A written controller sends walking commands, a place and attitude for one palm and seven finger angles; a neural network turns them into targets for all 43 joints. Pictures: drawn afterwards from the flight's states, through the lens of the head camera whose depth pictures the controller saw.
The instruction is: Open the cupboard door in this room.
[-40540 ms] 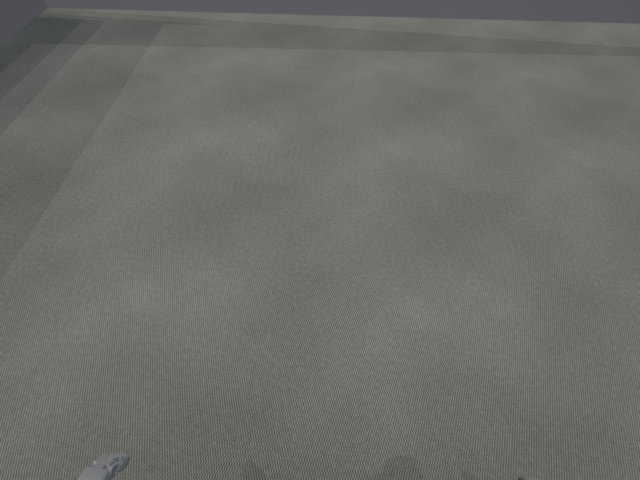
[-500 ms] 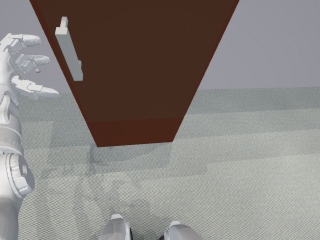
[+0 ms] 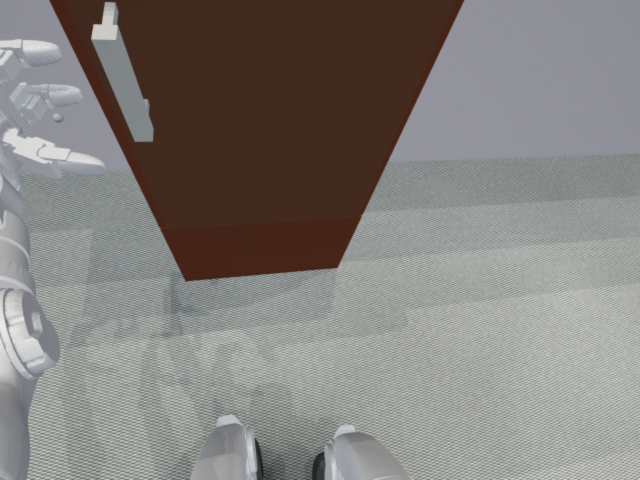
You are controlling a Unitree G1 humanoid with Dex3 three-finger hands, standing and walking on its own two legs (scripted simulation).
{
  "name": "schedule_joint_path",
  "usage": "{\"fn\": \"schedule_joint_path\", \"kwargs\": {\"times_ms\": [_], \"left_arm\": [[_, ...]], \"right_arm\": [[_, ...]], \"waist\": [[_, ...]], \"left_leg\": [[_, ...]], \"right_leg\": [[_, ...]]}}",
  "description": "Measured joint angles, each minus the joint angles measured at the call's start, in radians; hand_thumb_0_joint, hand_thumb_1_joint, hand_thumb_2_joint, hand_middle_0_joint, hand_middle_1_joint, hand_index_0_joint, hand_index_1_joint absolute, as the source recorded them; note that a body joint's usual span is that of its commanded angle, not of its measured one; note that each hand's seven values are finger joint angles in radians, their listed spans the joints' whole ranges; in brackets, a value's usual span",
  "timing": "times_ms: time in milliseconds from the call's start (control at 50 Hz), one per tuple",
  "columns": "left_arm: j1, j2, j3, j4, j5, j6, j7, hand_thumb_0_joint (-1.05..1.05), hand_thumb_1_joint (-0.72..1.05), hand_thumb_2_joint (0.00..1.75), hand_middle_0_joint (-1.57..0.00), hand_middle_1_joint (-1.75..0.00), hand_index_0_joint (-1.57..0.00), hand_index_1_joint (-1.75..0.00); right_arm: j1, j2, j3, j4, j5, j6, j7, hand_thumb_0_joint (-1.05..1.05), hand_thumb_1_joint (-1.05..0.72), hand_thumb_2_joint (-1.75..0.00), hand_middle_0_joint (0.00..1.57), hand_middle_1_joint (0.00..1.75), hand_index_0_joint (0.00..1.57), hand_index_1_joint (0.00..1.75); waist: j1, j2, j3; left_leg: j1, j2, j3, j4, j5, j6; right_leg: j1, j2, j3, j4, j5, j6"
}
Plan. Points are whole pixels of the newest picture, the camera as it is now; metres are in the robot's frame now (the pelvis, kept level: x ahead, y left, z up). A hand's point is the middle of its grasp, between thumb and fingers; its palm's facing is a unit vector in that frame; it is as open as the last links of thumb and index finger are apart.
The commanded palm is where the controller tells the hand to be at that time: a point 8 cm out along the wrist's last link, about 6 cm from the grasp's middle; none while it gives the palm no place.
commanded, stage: slide the fingers in behind the handle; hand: left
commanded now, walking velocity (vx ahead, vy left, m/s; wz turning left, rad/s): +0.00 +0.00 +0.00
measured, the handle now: (128, 78) +0.57 +0.19 +0.09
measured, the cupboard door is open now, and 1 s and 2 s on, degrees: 0 0 0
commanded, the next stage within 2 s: close the thumb around the handle in 1.50 s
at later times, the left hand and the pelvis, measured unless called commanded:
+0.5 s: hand (100, 118) +0.51 +0.21 +0.09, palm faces +0.07 -1.00 +0.00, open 14.0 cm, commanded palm +0.49 +0.25 +0.09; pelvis +0.00 +0.00 +0.00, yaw +0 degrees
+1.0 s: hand (136, 115) +0.52 +0.18 +0.09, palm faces +0.08 -1.00 +0.01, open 14.0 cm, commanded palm +0.49 +0.22 +0.09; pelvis +0.01 -0.02 +0.00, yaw +0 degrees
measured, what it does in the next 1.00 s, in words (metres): stands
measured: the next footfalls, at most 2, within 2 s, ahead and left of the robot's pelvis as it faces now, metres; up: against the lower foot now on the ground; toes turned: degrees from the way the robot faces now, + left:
none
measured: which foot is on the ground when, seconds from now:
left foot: down 0.00-1.00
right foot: down 0.00-1.00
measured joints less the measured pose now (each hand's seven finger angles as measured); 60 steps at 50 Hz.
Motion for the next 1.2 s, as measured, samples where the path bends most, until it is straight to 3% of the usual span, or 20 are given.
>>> {"fn": "schedule_joint_path", "kwargs": {"times_ms": [120, 300, 660, 980, 1200], "left_arm": [[-0.002, -0.044, -0.018, -0.017, -0.009, 0.004, 0.012, -0.01, -0.5, 0.3, -0.3, -1.2, -0.29, -1.2], [0.047, -0.119, -0.012, -0.072, 0.015, -0.011, 0.094, -0.01, -0.5, 0.3, -0.3, -1.2, -0.29, -1.2], [0.013, -0.153, -0.065, -0.032, 0.016, -0.022, 0.127, -0.01, -0.5, 0.3, -0.3, -1.2, -0.29, -1.2], [0.025, -0.178, -0.051, -0.042, 0.025, -0.011, 0.167, -0.01, -0.5, 0.3, -0.3, -1.2, -0.3, -1.2], [0.057, -0.227, -0.074, -0.062, 0.014, -0.031, 0.182, -0.01, -0.5, 0.3, -0.3, -1.2, -0.3, -1.2]], "right_arm": [[0.011, 0.001, -0.007, 0.015, -0.003, 0.002, 0.008, 0.0, -0.91, -0.89, 0.21, 0.3, 0.2, 0.3], [0.007, 0.009, -0.016, -0.002, -0.013, 0.0, 0.027, 0.0, -0.91, -0.89, 0.21, 0.3, 0.2, 0.3], [-0.024, 0.012, -0.017, 0.004, -0.009, -0.012, 0.032, 0.0, -0.91, -0.89, 0.21, 0.3, 0.2, 0.3], [-0.009, 0.015, -0.02, 0.003, -0.011, -0.006, 0.042, 0.0, -0.91, -0.89, 0.21, 0.3, 0.2, 0.3], [-0.012, 0.022, -0.025, 0.011, -0.008, -0.006, 0.05, 0.0, -0.91, -0.89, 0.21, 0.3, 0.2, 0.3]], "waist": [[0.002, 0.002, -0.003], [0.004, 0.011, -0.019], [0.015, 0.006, -0.012], [0.004, 0.012, -0.02], [0.021, 0.013, -0.029]], "left_leg": [[0.0, -0.003, 0.001, -0.001, 0.0, 0.003], [0.03, -0.001, 0.014, -0.014, -0.004, 0.005], [0.024, -0.005, -0.001, -0.004, -0.004, -0.009], [0.037, 0.003, 0.003, -0.009, -0.01, -0.021], [0.063, -0.001, 0.001, -0.021, -0.008, -0.026]], "right_leg": [[0.0, -0.003, 0.001, -0.002, 0.0, 0.003], [0.024, -0.002, 0.016, -0.012, 0.0, 0.006], [0.018, -0.004, 0.0, 0.011, -0.014, -0.008], [0.024, 0.004, 0.007, 0.014, -0.021, -0.02], [0.047, 0.002, 0.005, 0.007, -0.023, -0.024]]}}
